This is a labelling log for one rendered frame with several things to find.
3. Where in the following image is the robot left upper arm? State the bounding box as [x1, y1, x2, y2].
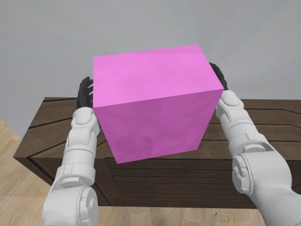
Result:
[39, 186, 99, 226]

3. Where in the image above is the pedestal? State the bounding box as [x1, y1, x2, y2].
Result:
[13, 97, 301, 209]

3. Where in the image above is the carton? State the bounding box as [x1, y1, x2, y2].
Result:
[93, 44, 224, 164]

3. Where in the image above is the robot right upper arm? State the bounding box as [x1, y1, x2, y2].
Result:
[232, 151, 301, 226]

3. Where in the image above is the robot left forearm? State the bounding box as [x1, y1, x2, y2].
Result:
[42, 107, 100, 224]

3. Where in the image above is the robot right forearm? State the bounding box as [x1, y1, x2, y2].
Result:
[215, 90, 292, 187]

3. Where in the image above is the robot right hand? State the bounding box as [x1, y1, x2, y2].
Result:
[209, 62, 228, 90]

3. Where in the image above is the robot left hand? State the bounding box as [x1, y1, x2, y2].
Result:
[77, 76, 93, 109]

